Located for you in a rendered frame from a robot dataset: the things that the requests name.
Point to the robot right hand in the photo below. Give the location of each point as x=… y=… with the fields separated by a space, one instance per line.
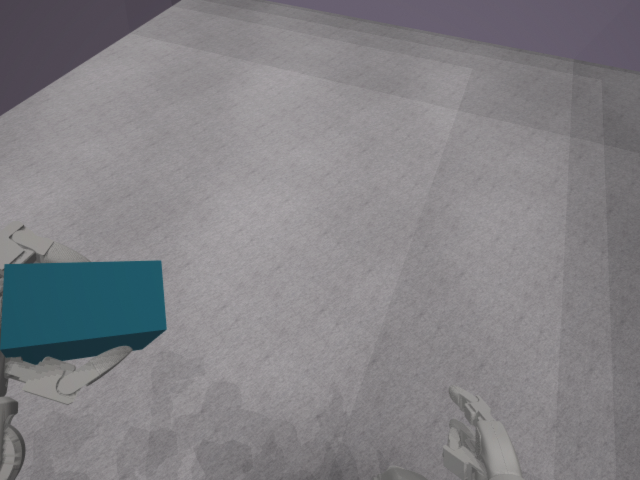
x=485 y=453

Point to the left robot forearm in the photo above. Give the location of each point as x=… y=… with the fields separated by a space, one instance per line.
x=12 y=445

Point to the robot left hand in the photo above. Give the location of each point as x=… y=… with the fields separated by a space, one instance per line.
x=52 y=378

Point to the sponge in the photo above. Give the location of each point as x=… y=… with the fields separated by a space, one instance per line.
x=76 y=310

